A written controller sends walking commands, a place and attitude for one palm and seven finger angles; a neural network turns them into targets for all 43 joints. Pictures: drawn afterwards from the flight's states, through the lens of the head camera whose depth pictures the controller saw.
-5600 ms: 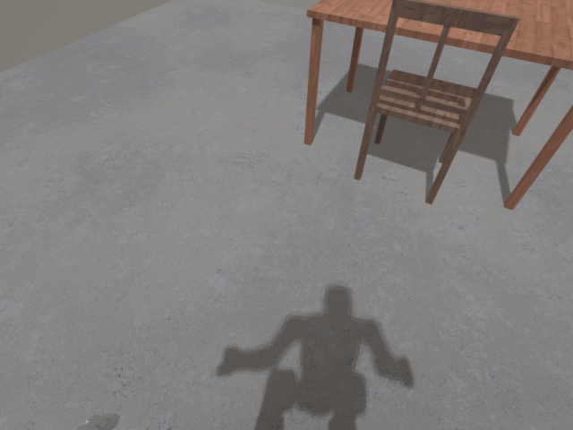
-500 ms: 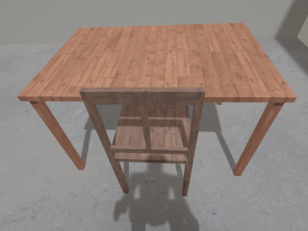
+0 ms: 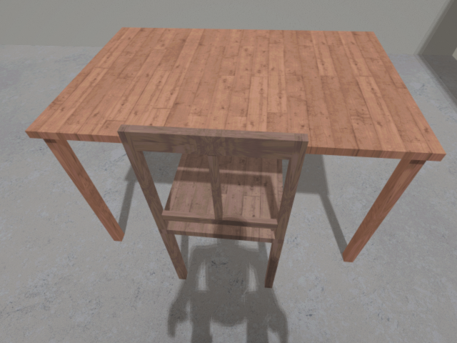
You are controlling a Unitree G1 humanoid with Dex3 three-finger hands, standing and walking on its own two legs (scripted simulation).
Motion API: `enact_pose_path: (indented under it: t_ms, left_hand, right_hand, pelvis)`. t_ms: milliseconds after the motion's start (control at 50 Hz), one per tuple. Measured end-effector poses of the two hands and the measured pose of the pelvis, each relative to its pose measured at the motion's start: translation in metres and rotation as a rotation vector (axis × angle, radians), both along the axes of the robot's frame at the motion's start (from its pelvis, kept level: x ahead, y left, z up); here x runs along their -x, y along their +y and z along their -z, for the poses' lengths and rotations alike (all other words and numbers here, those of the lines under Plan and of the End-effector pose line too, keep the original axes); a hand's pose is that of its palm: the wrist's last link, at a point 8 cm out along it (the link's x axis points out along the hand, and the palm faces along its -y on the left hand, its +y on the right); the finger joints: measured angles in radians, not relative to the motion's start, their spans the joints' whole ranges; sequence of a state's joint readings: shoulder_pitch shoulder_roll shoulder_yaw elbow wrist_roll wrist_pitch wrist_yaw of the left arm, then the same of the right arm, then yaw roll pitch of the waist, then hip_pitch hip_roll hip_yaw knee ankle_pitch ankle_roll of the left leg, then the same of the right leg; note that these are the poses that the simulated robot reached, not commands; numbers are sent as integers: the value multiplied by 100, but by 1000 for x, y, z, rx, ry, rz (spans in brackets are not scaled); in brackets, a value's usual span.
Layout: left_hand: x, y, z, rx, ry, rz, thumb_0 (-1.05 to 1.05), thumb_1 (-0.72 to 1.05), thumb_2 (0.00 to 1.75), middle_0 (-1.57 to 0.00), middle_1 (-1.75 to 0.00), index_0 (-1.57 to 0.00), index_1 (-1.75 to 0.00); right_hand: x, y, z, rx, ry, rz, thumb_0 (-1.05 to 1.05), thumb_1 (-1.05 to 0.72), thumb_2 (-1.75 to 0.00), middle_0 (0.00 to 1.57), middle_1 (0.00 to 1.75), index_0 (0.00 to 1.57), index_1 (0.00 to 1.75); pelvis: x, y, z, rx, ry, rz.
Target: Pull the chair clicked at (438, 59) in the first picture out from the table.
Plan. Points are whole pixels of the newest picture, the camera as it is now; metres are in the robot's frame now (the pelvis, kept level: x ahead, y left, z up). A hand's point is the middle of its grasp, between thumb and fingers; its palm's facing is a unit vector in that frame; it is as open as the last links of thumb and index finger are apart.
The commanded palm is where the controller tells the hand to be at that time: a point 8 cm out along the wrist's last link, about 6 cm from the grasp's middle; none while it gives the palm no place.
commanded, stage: come to a stop and stand still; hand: left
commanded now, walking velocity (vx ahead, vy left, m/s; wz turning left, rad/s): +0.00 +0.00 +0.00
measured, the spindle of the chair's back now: (216, 188) +0.51 +0.07 -0.11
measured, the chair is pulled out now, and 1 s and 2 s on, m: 0.00 0.00 0.00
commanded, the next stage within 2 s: look again from close up in 0.74 s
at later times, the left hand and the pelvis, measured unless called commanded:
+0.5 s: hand out of the picture +0.04 +0.19 -0.17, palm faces +0.03 -0.98 -0.22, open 7.3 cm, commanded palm none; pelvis +0.03 +0.01 +0.00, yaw +0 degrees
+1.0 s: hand out of the picture +0.02 +0.19 -0.17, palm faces +0.02 -0.98 -0.20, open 7.3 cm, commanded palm none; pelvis +0.03 +0.02 +0.00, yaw +0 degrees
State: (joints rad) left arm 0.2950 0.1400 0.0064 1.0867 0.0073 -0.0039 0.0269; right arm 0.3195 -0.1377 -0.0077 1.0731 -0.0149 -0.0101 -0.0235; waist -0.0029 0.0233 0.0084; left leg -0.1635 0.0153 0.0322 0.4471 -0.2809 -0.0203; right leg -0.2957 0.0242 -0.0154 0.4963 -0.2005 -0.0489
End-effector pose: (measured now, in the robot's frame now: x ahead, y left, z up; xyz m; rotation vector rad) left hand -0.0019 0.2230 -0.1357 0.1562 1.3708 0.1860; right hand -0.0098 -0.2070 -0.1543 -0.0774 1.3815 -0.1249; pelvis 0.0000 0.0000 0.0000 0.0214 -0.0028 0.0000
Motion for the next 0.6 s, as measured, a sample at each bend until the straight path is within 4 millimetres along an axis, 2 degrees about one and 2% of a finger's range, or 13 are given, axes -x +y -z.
enact_pose_path:
  t_ms: [220,600]
  left_hand:
    - [-12,4,0,9,12,1,1,93,90,-21,-30,-20,-30]
    - [-35,17,1,-1,3,16,1,94,90,-20,-30,-20,-30]
  right_hand:
    - [-14,5,-4,15,17,-9,1,-91,-90,20,30,20,29]
    - [-16,22,-3,4,49,8,1,-91,-90,20,30,20,30]
  pelvis:
    - [-15,6,-3,7,0,-2]
    - [-30,16,-3,9,-8,3]
